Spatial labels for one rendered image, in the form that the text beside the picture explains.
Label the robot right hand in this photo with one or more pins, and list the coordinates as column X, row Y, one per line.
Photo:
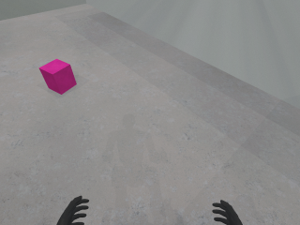
column 231, row 218

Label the carton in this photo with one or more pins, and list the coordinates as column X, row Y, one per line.
column 58, row 76

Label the robot left hand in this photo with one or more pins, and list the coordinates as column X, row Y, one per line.
column 69, row 214

